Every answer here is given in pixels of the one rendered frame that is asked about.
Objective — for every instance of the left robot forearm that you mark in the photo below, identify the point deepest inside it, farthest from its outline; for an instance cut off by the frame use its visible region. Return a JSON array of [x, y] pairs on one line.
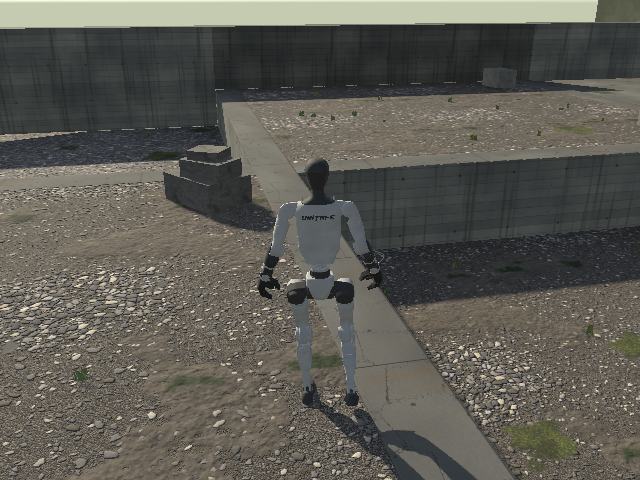
[[269, 265]]

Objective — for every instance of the right robot forearm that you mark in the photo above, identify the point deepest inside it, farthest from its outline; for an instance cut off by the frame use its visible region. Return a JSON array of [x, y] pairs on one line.
[[370, 261]]

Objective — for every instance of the left robot upper arm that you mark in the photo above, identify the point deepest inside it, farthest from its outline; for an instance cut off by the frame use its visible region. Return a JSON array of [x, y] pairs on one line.
[[287, 211]]

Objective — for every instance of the left robot hand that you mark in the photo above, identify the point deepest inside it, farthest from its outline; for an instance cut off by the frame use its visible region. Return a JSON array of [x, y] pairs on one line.
[[269, 284]]

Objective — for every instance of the left robot shin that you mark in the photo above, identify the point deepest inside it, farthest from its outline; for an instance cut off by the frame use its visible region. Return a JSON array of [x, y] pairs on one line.
[[304, 355]]

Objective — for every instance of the right robot upper arm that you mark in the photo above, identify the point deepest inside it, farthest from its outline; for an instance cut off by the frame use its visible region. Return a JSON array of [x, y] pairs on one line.
[[349, 209]]

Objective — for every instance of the robot right thigh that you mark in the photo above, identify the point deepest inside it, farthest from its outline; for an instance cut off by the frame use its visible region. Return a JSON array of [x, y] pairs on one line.
[[344, 294]]

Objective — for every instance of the right robot hand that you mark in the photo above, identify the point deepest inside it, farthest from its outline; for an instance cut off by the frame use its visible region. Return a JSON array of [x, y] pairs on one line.
[[367, 275]]

